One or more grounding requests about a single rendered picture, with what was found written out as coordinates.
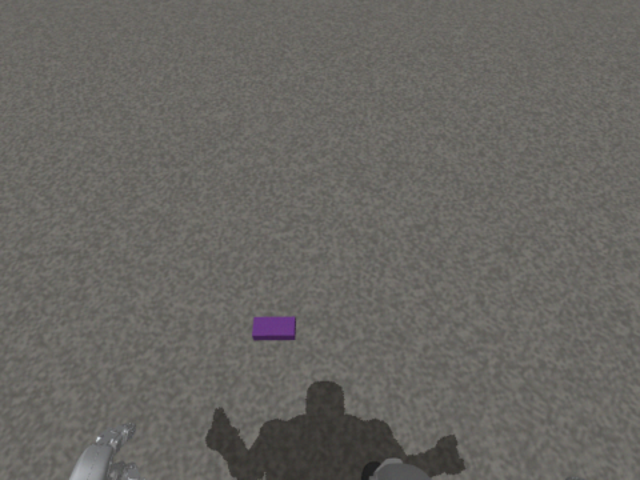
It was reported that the small box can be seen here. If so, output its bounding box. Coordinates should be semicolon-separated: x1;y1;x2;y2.
252;317;296;340

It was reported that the left robot hand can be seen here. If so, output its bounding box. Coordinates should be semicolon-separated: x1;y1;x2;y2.
69;423;145;480

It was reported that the right robot foot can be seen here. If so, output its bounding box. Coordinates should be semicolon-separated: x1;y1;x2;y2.
361;462;381;480

